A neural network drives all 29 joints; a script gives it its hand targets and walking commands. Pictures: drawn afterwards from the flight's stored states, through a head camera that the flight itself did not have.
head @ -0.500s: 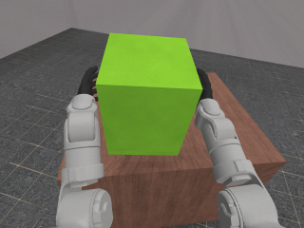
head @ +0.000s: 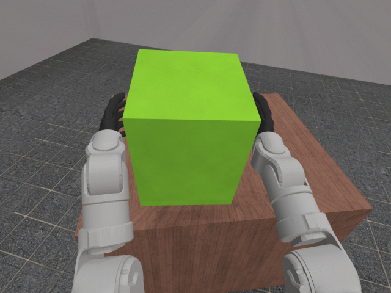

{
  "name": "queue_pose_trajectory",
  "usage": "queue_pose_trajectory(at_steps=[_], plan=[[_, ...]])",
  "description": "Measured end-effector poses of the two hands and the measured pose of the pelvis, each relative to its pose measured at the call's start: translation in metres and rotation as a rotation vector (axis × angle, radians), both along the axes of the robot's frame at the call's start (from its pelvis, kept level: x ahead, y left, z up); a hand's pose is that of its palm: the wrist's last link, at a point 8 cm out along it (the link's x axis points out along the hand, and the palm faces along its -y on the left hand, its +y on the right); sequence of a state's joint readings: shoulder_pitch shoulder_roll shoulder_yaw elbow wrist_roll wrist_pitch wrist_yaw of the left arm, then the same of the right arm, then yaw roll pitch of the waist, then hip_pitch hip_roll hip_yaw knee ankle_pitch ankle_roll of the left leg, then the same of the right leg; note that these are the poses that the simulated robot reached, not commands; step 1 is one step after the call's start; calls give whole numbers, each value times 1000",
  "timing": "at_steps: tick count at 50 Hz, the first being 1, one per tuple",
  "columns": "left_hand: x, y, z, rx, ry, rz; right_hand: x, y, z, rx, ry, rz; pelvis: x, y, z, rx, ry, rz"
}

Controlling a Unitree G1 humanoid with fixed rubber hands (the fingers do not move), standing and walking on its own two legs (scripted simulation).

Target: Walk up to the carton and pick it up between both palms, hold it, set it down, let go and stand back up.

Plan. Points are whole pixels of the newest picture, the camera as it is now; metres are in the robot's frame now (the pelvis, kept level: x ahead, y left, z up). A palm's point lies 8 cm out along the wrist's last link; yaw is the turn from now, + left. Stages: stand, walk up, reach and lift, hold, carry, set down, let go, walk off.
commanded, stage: hold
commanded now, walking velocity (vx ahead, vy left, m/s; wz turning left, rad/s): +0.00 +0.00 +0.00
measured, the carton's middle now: (187, 131) +0.40 +0.01 +0.17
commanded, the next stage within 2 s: none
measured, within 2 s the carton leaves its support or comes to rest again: neither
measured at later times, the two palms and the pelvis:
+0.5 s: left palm (112, 130) +0.36 +0.15 +0.21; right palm (265, 130) +0.36 -0.14 +0.21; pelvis -0.01 -0.01 +0.00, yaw +0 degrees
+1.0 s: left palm (110, 132) +0.36 +0.16 +0.21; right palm (262, 130) +0.36 -0.13 +0.21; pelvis +0.00 +0.00 +0.00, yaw +0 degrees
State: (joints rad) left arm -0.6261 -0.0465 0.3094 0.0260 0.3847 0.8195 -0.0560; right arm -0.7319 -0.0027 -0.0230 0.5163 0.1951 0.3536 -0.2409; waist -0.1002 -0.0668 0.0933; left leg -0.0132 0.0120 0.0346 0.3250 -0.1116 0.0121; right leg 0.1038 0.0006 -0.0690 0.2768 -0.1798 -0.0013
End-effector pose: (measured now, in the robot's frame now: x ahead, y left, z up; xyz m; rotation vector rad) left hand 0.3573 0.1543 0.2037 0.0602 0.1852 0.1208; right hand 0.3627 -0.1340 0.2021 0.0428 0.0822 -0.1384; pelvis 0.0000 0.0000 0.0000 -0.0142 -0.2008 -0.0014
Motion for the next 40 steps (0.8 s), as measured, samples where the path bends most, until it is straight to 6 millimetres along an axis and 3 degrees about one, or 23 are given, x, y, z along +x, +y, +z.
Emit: queue_pose_trajectory(at_steps=[19, 40], plan=[[-2, -7, 12, -6, -12, -8, -6, -7, 10, -9, -13, -15, -11, -7, 0, 4, 2, -1], [0, 2, 4, -11, -10, -4, -1, 1, 7, -13, -14, -6, -2, -3, 0, 0, -4, 3]])
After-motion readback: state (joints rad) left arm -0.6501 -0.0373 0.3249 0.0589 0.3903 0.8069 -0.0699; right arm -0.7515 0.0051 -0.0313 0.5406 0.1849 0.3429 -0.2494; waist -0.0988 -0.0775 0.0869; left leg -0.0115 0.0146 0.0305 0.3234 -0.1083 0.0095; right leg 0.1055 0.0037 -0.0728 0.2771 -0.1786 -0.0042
